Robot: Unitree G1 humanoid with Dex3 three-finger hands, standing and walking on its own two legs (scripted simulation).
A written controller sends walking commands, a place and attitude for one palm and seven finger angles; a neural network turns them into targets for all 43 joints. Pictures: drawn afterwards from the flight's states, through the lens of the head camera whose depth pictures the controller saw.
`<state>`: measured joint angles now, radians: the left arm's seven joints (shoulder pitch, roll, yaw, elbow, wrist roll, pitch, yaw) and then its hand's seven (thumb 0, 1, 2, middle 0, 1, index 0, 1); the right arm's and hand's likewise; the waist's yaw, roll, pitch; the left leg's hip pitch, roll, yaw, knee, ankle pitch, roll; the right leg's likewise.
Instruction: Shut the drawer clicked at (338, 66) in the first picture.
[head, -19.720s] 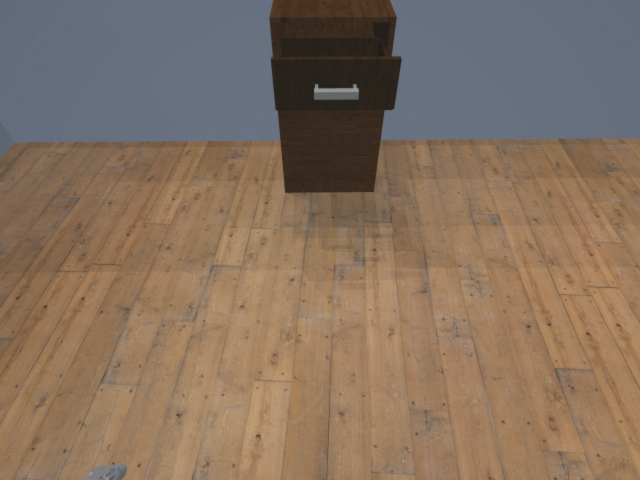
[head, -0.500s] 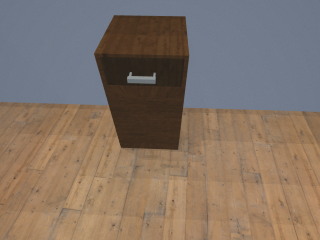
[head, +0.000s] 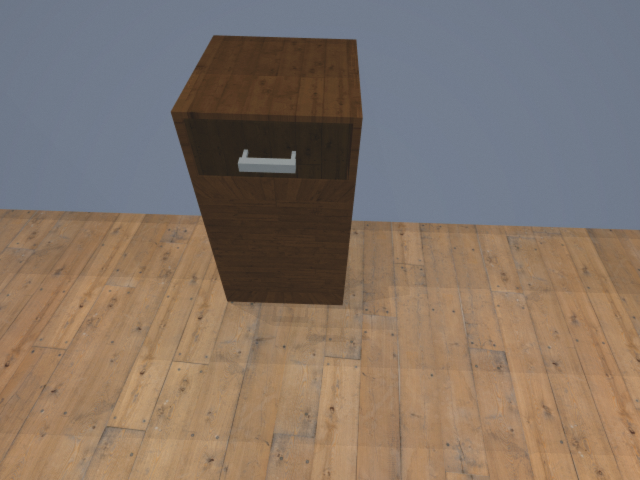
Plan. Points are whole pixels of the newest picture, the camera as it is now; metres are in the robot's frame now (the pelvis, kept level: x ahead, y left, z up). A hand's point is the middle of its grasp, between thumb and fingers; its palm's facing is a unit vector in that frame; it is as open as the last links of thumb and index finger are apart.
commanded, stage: look to check the result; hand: left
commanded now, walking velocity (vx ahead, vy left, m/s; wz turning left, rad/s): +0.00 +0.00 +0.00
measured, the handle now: (268, 159) +0.81 +0.17 -0.09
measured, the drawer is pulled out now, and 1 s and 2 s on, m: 0.00 0.00 0.00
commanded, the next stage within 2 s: stand and wait in 0.50 s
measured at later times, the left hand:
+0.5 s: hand out of the picture -0.02 +0.15 -0.18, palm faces +0.07 -0.98 -0.17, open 7.4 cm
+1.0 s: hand out of the picture -0.01 +0.15 -0.17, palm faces +0.06 -0.98 -0.19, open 7.4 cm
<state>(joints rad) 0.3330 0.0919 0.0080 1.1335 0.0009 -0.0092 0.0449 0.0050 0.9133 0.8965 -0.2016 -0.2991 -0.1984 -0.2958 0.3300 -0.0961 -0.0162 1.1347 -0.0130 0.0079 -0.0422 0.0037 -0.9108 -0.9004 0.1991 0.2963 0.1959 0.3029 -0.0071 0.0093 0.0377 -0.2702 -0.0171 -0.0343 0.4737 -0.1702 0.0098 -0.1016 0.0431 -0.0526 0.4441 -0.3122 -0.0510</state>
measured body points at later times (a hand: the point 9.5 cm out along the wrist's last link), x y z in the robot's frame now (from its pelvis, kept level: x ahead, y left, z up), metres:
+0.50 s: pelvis +0.01 -0.01 +0.00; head +0.02 -0.01 +0.45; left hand -0.02 +0.20 -0.16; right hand +0.00 -0.21 -0.16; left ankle +0.05 +0.11 -0.74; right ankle -0.04 -0.09 -0.74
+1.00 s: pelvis +0.01 -0.01 +0.00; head +0.02 -0.02 +0.45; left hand -0.02 +0.20 -0.16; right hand -0.01 -0.21 -0.17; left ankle +0.05 +0.11 -0.74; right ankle -0.04 -0.09 -0.74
